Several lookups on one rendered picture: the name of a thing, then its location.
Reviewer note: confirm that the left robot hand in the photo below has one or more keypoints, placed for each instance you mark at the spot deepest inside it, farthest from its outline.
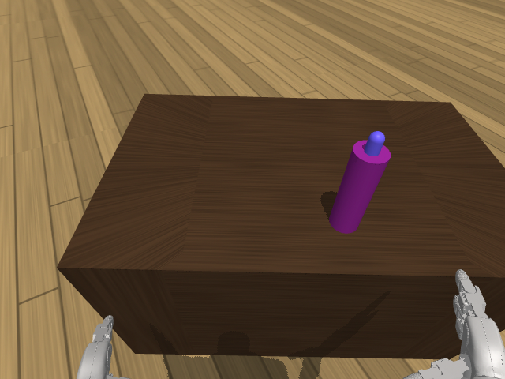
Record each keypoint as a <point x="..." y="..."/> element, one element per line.
<point x="95" y="362"/>

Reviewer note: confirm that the right robot hand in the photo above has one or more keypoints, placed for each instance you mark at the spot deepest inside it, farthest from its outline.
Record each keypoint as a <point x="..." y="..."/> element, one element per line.
<point x="482" y="350"/>

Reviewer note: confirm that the bottle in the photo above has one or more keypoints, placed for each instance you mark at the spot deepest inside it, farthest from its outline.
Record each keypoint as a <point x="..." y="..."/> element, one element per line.
<point x="364" y="170"/>

